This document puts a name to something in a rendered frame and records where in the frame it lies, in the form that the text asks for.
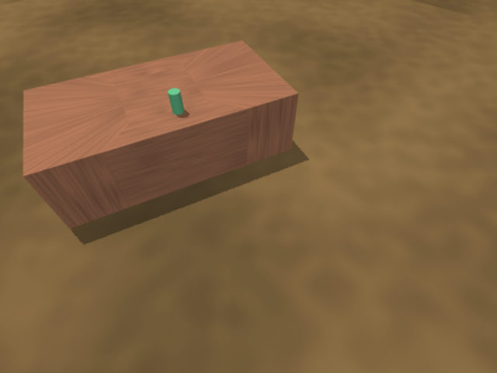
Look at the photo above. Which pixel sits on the can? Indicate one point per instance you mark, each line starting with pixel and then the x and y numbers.
pixel 176 101

